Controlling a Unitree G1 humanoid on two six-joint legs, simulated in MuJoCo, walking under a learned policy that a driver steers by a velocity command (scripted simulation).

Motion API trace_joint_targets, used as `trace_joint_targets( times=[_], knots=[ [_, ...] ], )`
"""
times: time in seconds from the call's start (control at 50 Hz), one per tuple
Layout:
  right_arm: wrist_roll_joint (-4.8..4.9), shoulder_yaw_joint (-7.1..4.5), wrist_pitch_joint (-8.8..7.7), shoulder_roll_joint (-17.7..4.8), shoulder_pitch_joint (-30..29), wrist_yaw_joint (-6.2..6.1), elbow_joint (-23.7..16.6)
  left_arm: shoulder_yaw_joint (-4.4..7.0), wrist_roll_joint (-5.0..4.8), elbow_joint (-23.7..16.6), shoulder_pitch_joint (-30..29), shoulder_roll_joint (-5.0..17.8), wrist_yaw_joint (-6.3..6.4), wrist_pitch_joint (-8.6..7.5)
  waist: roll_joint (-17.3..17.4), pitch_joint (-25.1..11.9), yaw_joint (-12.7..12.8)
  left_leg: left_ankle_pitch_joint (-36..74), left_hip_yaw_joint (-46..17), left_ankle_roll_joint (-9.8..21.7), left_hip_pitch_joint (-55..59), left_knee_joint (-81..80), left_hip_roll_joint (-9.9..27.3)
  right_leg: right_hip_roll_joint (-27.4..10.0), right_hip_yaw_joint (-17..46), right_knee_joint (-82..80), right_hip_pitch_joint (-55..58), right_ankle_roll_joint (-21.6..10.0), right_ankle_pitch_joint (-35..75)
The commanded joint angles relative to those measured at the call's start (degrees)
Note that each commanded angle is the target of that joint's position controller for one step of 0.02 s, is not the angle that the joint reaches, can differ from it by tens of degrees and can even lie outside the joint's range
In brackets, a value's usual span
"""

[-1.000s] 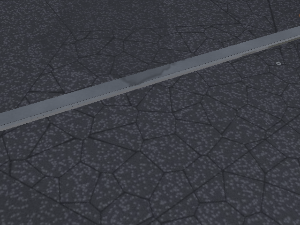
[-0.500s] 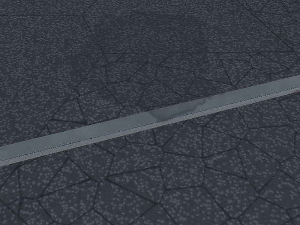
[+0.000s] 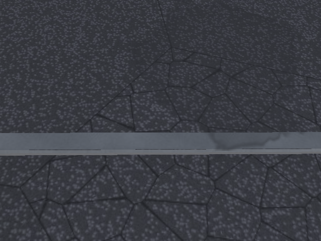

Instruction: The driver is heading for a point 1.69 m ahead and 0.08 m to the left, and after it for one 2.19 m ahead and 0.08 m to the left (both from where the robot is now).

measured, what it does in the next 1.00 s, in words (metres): walks ahead: right foot, then left foot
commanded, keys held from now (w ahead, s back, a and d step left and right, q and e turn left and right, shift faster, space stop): w+q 0.28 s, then w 0.44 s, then w+e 0.28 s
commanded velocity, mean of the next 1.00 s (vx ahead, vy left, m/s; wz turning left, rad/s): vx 0.42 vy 0.00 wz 0.23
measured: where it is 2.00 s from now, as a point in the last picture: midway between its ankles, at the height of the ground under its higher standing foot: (146, 117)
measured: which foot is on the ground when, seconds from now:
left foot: down 0.00-0.24, up 0.26-0.66, down 0.68-1.00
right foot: up 0.00-0.22, down 0.24-0.70, up 0.72-1.00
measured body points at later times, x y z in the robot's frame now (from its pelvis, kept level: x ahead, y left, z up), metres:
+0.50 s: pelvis +0.14 -0.03 +0.02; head +0.16 -0.05 +0.46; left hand +0.07 +0.24 -0.10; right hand +0.39 -0.24 -0.08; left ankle +0.20 +0.16 -0.66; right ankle +0.10 -0.17 -0.73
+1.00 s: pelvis +0.37 +0.09 +0.01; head +0.39 +0.09 +0.46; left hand +0.47 +0.38 -0.09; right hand +0.48 -0.17 -0.11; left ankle +0.29 +0.17 -0.73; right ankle +0.56 -0.04 -0.66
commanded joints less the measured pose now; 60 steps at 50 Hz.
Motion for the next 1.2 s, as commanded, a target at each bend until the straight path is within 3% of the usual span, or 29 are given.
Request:
trace_joint_targets(
  times=[0.02,0.06,0.16,0.22,0.24,0.26,0.28,0.3,0.32,0.38,0.52,0.58,0.62,0.66,0.68,0.7,0.72,0.74,0.76,0.78,0.8,0.84,0.9,1.0,1.1,1.14,1.16,1.18,1.2],
  knots=[
    [0.76,-2.83,-0.28,-9.59,-1.04,-1.43,-4.99,1.10,0.14,-1.75,5.19,4.28,0.12,0.08,5.30,-13.74,1.97,-8.87,-18.18,9.94,7.75,-10.69,13.40,-0.10,0.58,-7.91,3.52,0.84,5.31],
    [0.89,-2.84,-0.10,-9.90,-1.67,-1.85,-5.52,1.12,-0.21,-2.52,3.10,4.60,-0.33,-0.18,8.17,-12.03,1.28,-21.09,-20.62,9.00,6.17,-12.62,12.75,0.58,0.48,-12.79,3.88,0.94,7.53],
    [1.04,-2.73,0.16,-9.76,0.93,-1.56,-5.17,1.35,-0.92,-3.44,1.21,5.02,-1.33,-2.66,9.31,-9.99,0.02,-27.01,-24.30,7.68,6.04,-11.25,12.48,2.39,-0.18,-23.46,8.96,-0.53,6.91],
    [1.26,-1.98,0.67,-7.87,-0.52,-1.44,-5.65,2.01,-1.39,-1.57,7.27,5.12,-1.57,-3.86,8.19,-8.09,4.28,-31.32,-23.59,4.66,-1.13,-7.04,8.88,1.69,-1.28,-35.95,22.24,-3.13,10.80],
    [1.33,-1.18,0.57,-5.14,-1.17,-1.45,-6.19,2.89,-0.93,-0.38,12.72,7.90,-1.12,-3.99,3.74,-8.79,6.38,-32.94,-19.38,1.38,-9.01,2.38,5.57,-5.96,5.36,-40.06,30.95,-5.85,6.43],
    [1.69,-0.16,0.14,-0.93,-0.41,-1.31,-7.21,3.59,0.39,0.22,16.28,12.04,-0.82,-3.61,-8.12,-9.26,5.83,-29.79,-6.95,-1.90,-19.16,19.47,-1.85,-17.39,21.47,-46.05,36.56,-10.61,-8.23],
    [1.47,-0.76,-0.90,-4.58,-2.76,-0.92,-9.83,4.27,1.60,-0.06,14.70,13.79,-1.45,-3.88,-13.06,-3.81,4.76,-25.87,-6.29,-2.15,-27.82,27.76,1.84,-23.01,34.05,-50.06,31.89,-15.06,-17.91],
    [1.12,-1.44,-1.28,-7.14,-1.99,-0.65,-8.77,3.43,0.68,-1.29,11.77,10.15,-1.22,-4.13,-9.94,-1.37,3.87,-21.19,-7.35,-2.80,-28.81,32.02,3.97,-21.01,30.66,-50.21,30.56,-14.90,-18.27],
    [0.90,-1.73,-1.38,-7.35,0.09,-0.41,-7.02,2.70,-0.09,-1.46,10.49,7.59,-1.01,-4.17,-8.29,-1.01,3.04,-17.26,-6.99,-3.66,-28.12,33.71,4.22,-17.80,25.08,-50.00,30.60,-12.98,-13.44],
    [0.77,-1.21,-2.22,-4.73,-0.34,0.26,-5.87,1.88,0.04,-0.45,12.44,6.13,-1.02,-4.38,-6.32,-0.63,3.64,-8.69,-5.01,-4.95,-24.89,34.98,5.28,-13.42,13.86,-51.55,28.45,-11.43,0.10],
    [1.17,0.86,-3.54,-0.50,-10.28,1.66,-8.83,2.03,-1.17,2.29,17.39,8.20,-1.40,-3.86,-7.15,0.25,7.13,1.24,3.09,-6.66,-14.33,14.66,7.82,-11.19,1.59,-52.46,26.29,-12.09,16.87],
    [1.75,0.86,-3.92,-1.19,-12.60,2.45,-9.55,2.28,-1.91,3.74,19.98,9.65,-1.82,-3.28,-7.50,1.21,7.84,-1.44,4.90,-5.27,-9.38,8.25,6.89,-13.00,1.40,-51.32,27.46,-12.21,18.94],
    [1.91,0.44,-4.18,-2.57,-11.66,2.69,-9.69,2.55,-2.39,4.63,20.36,10.47,-1.88,-2.75,-8.47,1.08,6.15,-3.94,5.23,-3.14,-5.55,4.70,6.06,-14.75,1.82,-49.18,29.44,-11.77,25.16],
    [1.52,-1.45,-4.15,-5.85,-1.24,2.14,-6.56,2.43,-2.67,5.04,19.37,10.53,-1.66,-2.42,-6.89,-5.48,-0.53,-2.19,7.01,0.10,10.81,-0.07,3.37,-12.31,-2.49,-36.97,28.83,-9.59,45.81],
    [1.20,-2.75,-3.87,-8.61,8.00,1.44,-4.15,1.70,-2.04,4.56,19.14,8.81,-1.52,-2.72,-5.02,-12.26,-5.03,-1.57,3.60,2.12,26.05,1.45,6.56,-9.83,-5.11,-24.73,21.61,-7.52,44.38],
    [-0.28,-3.92,-3.36,-14.63,16.45,0.67,-2.98,-0.35,-0.51,1.51,21.07,3.14,-1.76,-3.77,8.63,-22.56,-6.42,-7.23,-20.39,9.72,49.18,1.53,22.88,-3.10,-8.19,-1.54,-0.71,-3.28,22.88],
    [0.35,-3.24,-3.22,-12.99,17.95,0.73,-1.98,-0.67,-0.98,1.82,20.85,2.76,-1.83,-5.18,15.78,-27.59,-5.92,-13.15,-38.71,13.87,49.49,-7.75,28.51,1.38,-0.57,9.81,-8.77,-2.81,-7.35],
    [0.37,-1.89,-3.45,-9.53,14.23,0.87,-1.80,0.88,-2.83,0.90,17.38,7.55,-2.23,-5.73,11.66,-18.79,-5.49,-15.66,-31.17,11.46,42.91,-8.70,26.93,-2.25,1.43,14.29,-14.17,-3.55,-4.91],
    [0.54,-1.17,-3.58,-7.20,10.76,0.82,-1.92,0.82,-3.32,0.31,13.98,7.51,-2.37,-5.75,9.04,-12.85,-4.18,-13.83,-22.68,9.50,35.22,-9.56,24.36,-4.67,-0.04,13.09,-14.23,-4.29,-0.14],
    [0.36,-0.61,-3.84,-5.54,7.29,1.00,-1.74,0.81,-2.51,0.37,12.56,6.62,-2.24,-5.45,6.14,-8.54,-2.37,-10.70,-17.23,8.42,27.88,-11.93,21.76,-6.27,-0.67,9.70,-12.58,-4.15,4.06],
    [-0.02,-0.21,-4.36,-3.99,4.74,1.13,-1.63,1.10,-1.90,0.77,13.10,6.15,-2.15,-4.72,7.29,-6.30,-0.33,-6.91,-13.08,7.47,22.39,-14.06,19.94,-7.68,-0.03,7.07,-9.42,-3.94,7.16],
    [-0.26,-0.40,-5.39,-3.51,2.44,1.19,-0.75,0.66,-2.12,1.86,15.43,3.35,-2.28,-3.09,7.54,-4.71,2.09,-1.86,-7.63,7.51,16.26,-17.63,19.12,-7.69,0.46,6.00,-5.28,-3.07,10.39],
    [-0.78,-0.89,-6.54,-4.36,2.67,0.86,1.24,0.69,-1.89,0.61,12.59,2.52,-1.90,-2.04,4.84,-2.13,2.58,5.29,-1.03,7.50,14.87,-19.59,19.23,-6.85,2.45,0.92,-8.43,-1.78,16.56],
    [-0.26,-1.25,-6.49,-6.32,4.25,-0.12,3.44,-0.30,-1.43,-2.30,3.59,0.81,-3.54,-2.64,3.13,0.19,-0.31,8.09,7.95,5.10,16.12,-21.04,18.02,-4.74,-1.98,-16.94,-5.25,-2.77,31.15],
    [1.01,-2.02,-4.28,-8.55,7.68,-0.80,6.01,-0.40,-1.45,-6.86,-3.08,1.65,-5.37,-2.41,2.10,1.62,-1.97,17.45,10.68,3.18,28.92,-15.83,21.60,-3.42,-4.63,-24.06,-9.11,-6.19,24.34],
    [1.10,-2.46,-3.18,-10.45,7.28,-1.37,5.91,0.52,-1.39,-7.86,-1.29,3.42,-5.79,-2.15,4.39,-1.94,-0.08,37.31,12.58,1.70,31.44,-8.00,21.44,0.25,-8.51,-24.24,-2.97,-8.19,17.98],
    [1.03,-2.54,-2.55,-11.06,7.01,-1.68,5.77,1.49,-1.41,-7.29,3.26,5.09,-5.78,-1.89,5.53,-5.23,2.59,45.95,13.39,0.92,31.41,-0.38,20.81,2.64,-10.10,-24.06,3.38,-9.44,15.23],
    [1.16,-2.28,-2.09,-10.81,6.39,-1.97,5.45,3.12,-1.52,-5.28,11.80,7.74,-5.33,-1.75,4.57,-9.79,7.29,48.10,14.85,-0.69,27.29,11.71,18.69,5.49,-10.98,-27.35,15.87,-11.39,16.98],
    [0.54,-1.47,-2.52,-9.27,7.28,-2.20,4.61,4.95,-1.80,-3.66,20.60,11.95,-4.21,-1.22,-0.09,-15.08,11.09,32.68,14.62,-3.22,13.87,28.47,16.33,0.96,-1.42,-29.20,33.79,-14.39,19.83]
  ],
)
Keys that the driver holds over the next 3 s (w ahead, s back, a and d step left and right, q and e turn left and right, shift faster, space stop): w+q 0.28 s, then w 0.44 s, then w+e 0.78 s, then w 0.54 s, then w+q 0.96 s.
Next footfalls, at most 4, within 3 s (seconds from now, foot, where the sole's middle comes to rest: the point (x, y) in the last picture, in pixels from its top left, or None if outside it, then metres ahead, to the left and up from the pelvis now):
0.24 right None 0.14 -0.16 -0.77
0.68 left None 0.32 0.18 -0.77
1.14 right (157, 177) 0.68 0.01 -0.77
1.64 left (116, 120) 0.96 0.20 -0.74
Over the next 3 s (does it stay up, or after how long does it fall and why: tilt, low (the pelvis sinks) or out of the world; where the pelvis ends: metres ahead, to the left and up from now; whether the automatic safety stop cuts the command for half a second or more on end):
stays up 1.48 0.01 0.04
